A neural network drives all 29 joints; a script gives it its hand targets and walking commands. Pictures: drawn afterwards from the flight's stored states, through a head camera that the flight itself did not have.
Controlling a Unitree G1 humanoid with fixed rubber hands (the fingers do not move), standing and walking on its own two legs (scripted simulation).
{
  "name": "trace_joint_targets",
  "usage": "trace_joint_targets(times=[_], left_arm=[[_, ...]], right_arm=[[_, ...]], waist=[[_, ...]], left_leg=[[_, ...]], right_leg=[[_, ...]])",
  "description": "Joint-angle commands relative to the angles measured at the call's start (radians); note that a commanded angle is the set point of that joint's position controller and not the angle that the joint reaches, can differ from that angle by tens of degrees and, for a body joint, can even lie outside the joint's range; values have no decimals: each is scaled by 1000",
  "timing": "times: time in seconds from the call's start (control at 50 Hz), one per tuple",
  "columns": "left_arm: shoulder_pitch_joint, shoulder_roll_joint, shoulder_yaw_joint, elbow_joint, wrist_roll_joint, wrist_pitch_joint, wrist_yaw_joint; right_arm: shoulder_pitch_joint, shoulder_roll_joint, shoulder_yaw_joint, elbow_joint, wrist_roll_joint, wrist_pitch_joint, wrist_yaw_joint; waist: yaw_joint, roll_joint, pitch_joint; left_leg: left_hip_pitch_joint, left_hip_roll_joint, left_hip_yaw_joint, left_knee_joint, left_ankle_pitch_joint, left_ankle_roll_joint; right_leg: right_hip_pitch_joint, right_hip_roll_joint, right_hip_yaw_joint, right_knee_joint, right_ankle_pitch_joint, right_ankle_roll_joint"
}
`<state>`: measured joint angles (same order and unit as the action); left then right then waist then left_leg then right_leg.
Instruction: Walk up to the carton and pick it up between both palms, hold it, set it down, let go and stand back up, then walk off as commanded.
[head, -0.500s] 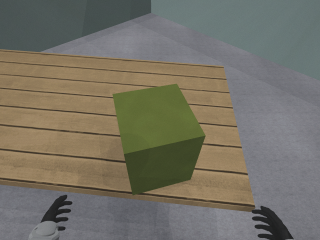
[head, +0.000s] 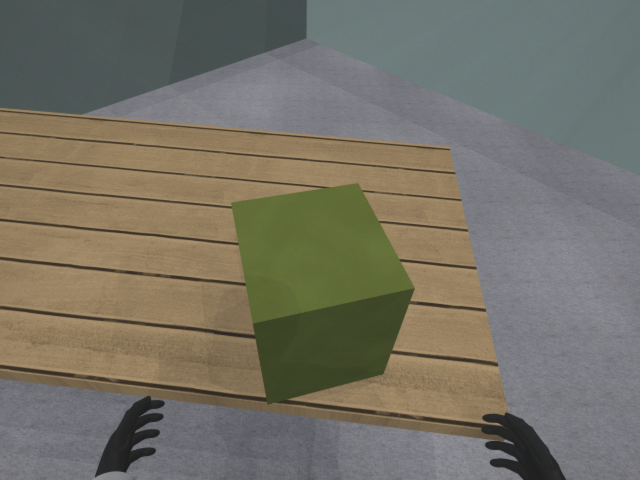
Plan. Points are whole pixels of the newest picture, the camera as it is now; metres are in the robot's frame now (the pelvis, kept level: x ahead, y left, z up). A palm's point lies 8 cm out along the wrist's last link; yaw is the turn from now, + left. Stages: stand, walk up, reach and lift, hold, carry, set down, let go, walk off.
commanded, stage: reach and lift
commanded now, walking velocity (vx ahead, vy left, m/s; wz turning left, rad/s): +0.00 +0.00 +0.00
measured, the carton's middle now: (312, 294) +0.39 +0.03 -0.03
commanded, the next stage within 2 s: none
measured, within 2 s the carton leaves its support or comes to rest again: neither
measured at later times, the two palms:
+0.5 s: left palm (144, 459) +0.15 +0.21 -0.03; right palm (542, 467) +0.16 -0.26 -0.04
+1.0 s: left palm (160, 416) +0.19 +0.20 +0.00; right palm (516, 397) +0.23 -0.24 -0.01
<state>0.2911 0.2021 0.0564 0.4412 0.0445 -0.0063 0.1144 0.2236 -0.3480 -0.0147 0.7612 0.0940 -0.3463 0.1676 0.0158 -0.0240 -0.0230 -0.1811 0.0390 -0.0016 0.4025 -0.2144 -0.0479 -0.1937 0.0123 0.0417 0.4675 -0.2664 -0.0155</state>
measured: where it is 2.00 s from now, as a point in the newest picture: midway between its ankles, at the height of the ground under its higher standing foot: outside the picture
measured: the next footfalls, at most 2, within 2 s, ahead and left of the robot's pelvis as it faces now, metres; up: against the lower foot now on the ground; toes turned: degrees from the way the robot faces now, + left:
none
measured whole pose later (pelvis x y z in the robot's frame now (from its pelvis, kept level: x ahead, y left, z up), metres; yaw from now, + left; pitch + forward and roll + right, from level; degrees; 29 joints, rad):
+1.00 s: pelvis +0.00 +0.00 +0.00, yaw +0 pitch +0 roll +1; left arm 0.27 0.05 -0.05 0.22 0.02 -0.14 0.24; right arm 0.07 -0.40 0.11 0.70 0.36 -0.45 0.23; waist 0.06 -0.02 -0.02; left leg -0.18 0.04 0.00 0.40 -0.21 -0.05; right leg -0.19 0.01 0.04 0.46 -0.27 -0.02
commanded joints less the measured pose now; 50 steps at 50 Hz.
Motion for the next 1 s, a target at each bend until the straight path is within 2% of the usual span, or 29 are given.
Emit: trace_joint_targets(times=[0.0,0.04,0.1,0.12,0.16,0.2,0.24,0.26,0.32,0.34,0.42,0.48,0.5,0.54,0.6,0.62,0.64,0.7,0.74,0.76,0.78,0.8,0.82,0.84,0.86,0.92,0.94,0.96,0.98], left_arm=[[4,-21,15,-189,-42,-96,33],[15,-37,-3,-207,-49,-117,42],[21,-46,3,-212,-49,-142,45],[32,-50,7,-213,-41,-153,48],[61,-69,-1,-229,-46,-168,53],[69,-77,-18,-272,-49,-193,55],[71,-90,-24,-274,-50,-206,61],[70,-94,-23,-262,-57,-214,62],[76,-116,-45,-292,-54,-237,77],[71,-120,-50,-290,-60,-241,78],[39,-137,-62,-320,-62,-267,92],[34,-149,-70,-309,-70,-272,101],[14,-159,-89,-329,-78,-277,104],[1,-166,-90,-349,-83,-278,113],[22,-196,-116,-360,-80,-283,117],[7,-192,-111,-374,-76,-288,124],[15,-204,-109,-366,-69,-285,122],[-34,-193,-104,-370,-80,-277,127],[-56,-194,-112,-372,-84,-255,130],[-73,-199,-113,-390,-81,-256,132],[-102,-185,-98,-391,-79,-247,139],[-127,-191,-106,-378,-81,-234,140],[-134,-185,-97,-393,-75,-224,144],[-133,-198,-106,-402,-83,-210,142],[-132,-191,-83,-380,-72,-196,141],[-125,-196,-81,-416,-67,-159,133],[-123,-198,-65,-429,-63,-152,134],[-135,-201,-65,-420,-62,-139,128],[-121,-212,-68,-438,-55,-125,126]], right_arm=[[-58,-187,-14,-123,123,-75,20],[-65,-199,-11,-123,143,-92,23],[-67,-203,8,-114,165,-109,28],[-51,-206,11,-106,177,-116,30],[-45,-220,17,-107,198,-134,37],[-22,-224,20,-122,210,-157,42],[-28,-233,14,-124,218,-167,46],[-41,-218,26,-149,227,-178,51],[-28,-233,35,-147,246,-198,63],[-33,-238,32,-149,251,-204,64],[-53,-246,56,-192,284,-219,78],[-65,-246,70,-195,304,-218,82],[-68,-249,62,-204,302,-223,85],[-81,-254,74,-200,322,-226,89],[-76,-273,66,-206,330,-236,92],[-86,-262,78,-217,337,-236,89],[-74,-256,82,-190,340,-235,93],[-119,-267,76,-226,340,-232,80],[-156,-262,85,-236,343,-216,76],[-167,-255,77,-221,342,-211,78],[-199,-267,73,-253,344,-202,75],[-222,-257,74,-217,344,-192,75],[-230,-254,74,-214,344,-179,69],[-229,-256,68,-194,346,-168,73],[-241,-248,88,-202,348,-159,64],[-263,-253,77,-225,349,-134,51],[-256,-252,84,-225,351,-130,47],[-278,-238,100,-228,353,-120,41],[-265,-223,108,-228,355,-107,35]], waist=[[43,-6,-52],[35,7,-60],[43,-29,-35],[38,-20,-38],[51,-25,-47],[40,-40,-64],[38,-41,-48],[54,-57,-54],[48,-51,-46],[43,-72,-44],[59,-52,-48],[78,-81,-30],[64,-91,-38],[73,-76,-24],[61,-90,-38],[77,-75,-36],[75,-80,-48],[73,-99,-37],[75,-99,-49],[67,-76,-55],[88,-84,-49],[77,-78,-56],[85,-66,-64],[71,-66,-61],[81,-76,-42],[69,-84,-103],[79,-67,-104],[74,-81,-100],[74,-62,-95]], left_leg=[[194,-39,49,-51,242,-5],[203,-37,44,-44,267,-11],[185,-42,52,-33,276,-9],[188,-41,51,-30,284,-13],[191,-41,54,-28,299,-12],[207,-42,61,-13,317,-11],[192,-43,59,-19,282,-10],[182,-46,62,-16,279,-5],[174,-44,56,-10,265,-2],[170,-40,51,-11,258,0],[143,-46,53,-11,221,-1],[111,-45,64,-23,159,10],[108,-46,62,-14,156,12],[100,-47,63,-10,163,11],[112,-42,57,-7,182,9],[101,-47,55,-6,188,6],[108,-46,55,-7,206,7],[90,-49,55,-10,172,11],[92,-46,54,-18,167,16],[101,-45,47,-20,160,13],[79,-47,53,-24,138,13],[86,-45,49,-27,125,16],[92,-45,56,-28,140,11],[98,-42,52,-26,144,10],[83,-46,59,-27,152,12],[135,-46,48,-22,242,11],[126,-48,52,-24,270,7],[122,-48,51,-25,277,12],[139,-48,50,-25,324,7]], right_leg=[[-23,45,-71,-185,137,-34],[-25,47,-74,-183,156,-42],[-29,43,-70,-182,147,-40],[-22,43,-69,-180,155,-43],[-27,47,-68,-177,148,-44],[-39,48,-69,-172,162,-40],[-38,52,-70,-168,137,-40],[-40,47,-63,-172,130,-41],[-59,50,-63,-161,117,-45],[-61,54,-63,-160,108,-45],[-63,48,-51,-160,71,-48],[-82,48,-50,-159,15,-40],[-94,49,-49,-152,23,-41],[-98,47,-47,-150,22,-41],[-99,56,-53,-144,45,-44],[-85,52,-47,-140,48,-46],[-84,54,-45,-145,63,-47],[-79,54,-40,-141,51,-41],[-65,51,-35,-148,48,-46],[-77,52,-32,-151,31,-51],[-70,50,-27,-150,11,-49],[-77,49,-26,-151,17,-53],[-57,50,-23,-149,28,-52],[-65,52,-23,-149,33,-53],[-47,47,-17,-154,50,-49],[-11,56,-18,-158,148,-53],[6,57,-16,-158,167,-55],[13,56,-14,-160,187,-53],[22,58,-10,-164,219,-54]])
